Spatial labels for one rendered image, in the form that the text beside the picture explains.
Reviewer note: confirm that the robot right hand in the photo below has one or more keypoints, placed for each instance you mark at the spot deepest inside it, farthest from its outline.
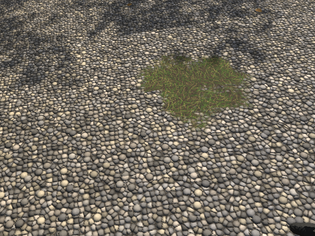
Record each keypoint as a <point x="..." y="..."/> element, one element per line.
<point x="303" y="229"/>

